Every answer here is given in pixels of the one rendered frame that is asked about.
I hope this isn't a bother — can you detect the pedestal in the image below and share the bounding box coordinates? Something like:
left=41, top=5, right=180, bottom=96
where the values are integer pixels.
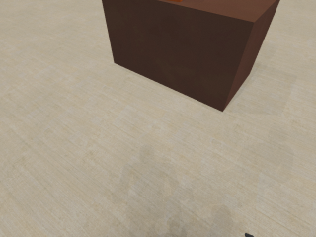
left=102, top=0, right=280, bottom=112

